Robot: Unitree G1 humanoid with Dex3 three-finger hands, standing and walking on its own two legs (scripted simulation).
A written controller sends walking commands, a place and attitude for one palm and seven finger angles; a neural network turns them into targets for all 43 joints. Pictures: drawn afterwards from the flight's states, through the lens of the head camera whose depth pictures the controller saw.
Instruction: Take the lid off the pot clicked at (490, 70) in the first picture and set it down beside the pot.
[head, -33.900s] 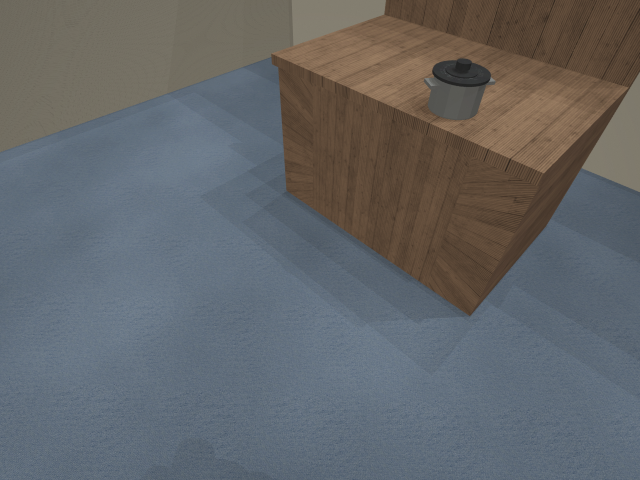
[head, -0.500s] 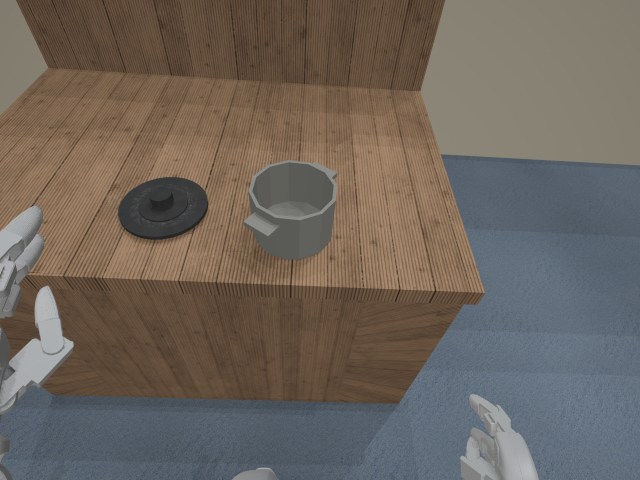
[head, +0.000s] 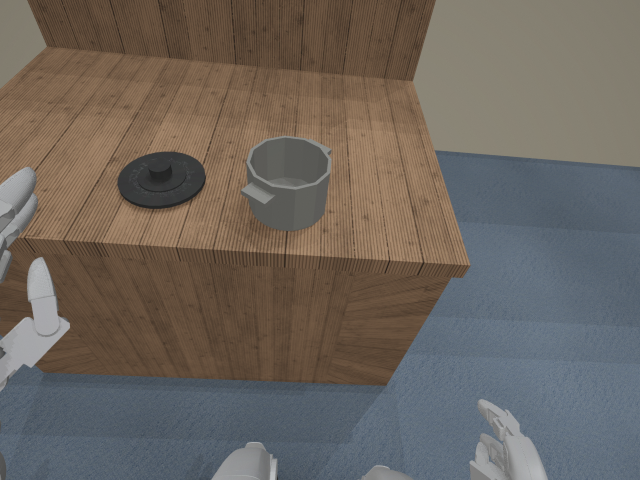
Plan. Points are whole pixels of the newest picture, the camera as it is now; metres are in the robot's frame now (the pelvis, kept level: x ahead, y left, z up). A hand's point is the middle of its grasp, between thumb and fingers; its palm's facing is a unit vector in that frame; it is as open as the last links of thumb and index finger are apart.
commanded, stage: step back with the hand held close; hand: left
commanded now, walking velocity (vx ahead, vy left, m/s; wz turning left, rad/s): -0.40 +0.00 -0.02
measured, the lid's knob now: (160, 168) +0.64 +0.33 -0.03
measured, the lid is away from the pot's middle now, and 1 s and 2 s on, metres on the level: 0.25 0.25 0.25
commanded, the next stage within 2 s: stop stepping back and stand still in 0.26 s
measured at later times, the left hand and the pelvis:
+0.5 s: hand out of the picture +0.10 +0.23 +0.19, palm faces +0.30 -0.87 -0.40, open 7.4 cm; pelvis -0.10 +0.00 +0.00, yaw -5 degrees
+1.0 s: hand out of the picture -0.01 +0.27 +0.17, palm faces +0.31 -0.88 -0.37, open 7.4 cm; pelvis -0.21 +0.03 +0.00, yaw -5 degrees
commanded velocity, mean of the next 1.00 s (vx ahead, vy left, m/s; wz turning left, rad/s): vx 0.03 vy -0.02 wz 0.01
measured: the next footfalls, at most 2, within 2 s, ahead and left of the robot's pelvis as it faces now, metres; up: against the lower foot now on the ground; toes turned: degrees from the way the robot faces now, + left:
right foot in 0.28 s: -0.13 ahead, -0.14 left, +0.00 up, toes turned -6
left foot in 0.54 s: -0.08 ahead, +0.10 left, +0.00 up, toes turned -4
